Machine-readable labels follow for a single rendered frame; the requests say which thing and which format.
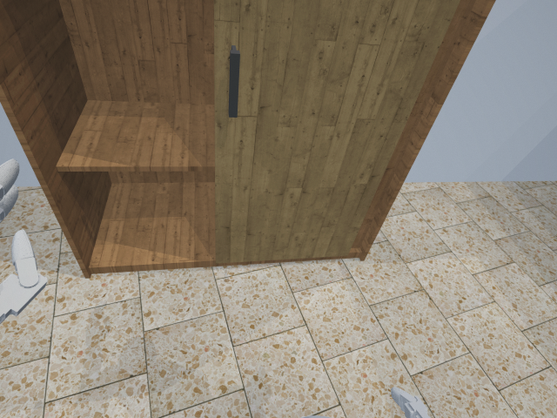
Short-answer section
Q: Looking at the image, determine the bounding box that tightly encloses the left robot hand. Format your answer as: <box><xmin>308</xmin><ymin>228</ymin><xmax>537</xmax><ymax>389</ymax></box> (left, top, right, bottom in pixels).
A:
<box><xmin>0</xmin><ymin>159</ymin><xmax>47</xmax><ymax>324</ymax></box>

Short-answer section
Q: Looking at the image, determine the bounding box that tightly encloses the right robot hand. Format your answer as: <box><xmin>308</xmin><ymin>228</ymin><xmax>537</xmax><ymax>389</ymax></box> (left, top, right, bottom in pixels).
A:
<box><xmin>391</xmin><ymin>387</ymin><xmax>431</xmax><ymax>418</ymax></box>

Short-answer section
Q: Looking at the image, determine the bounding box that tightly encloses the handle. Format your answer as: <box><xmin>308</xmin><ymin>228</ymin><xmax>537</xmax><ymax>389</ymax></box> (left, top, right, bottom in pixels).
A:
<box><xmin>229</xmin><ymin>45</ymin><xmax>240</xmax><ymax>118</ymax></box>

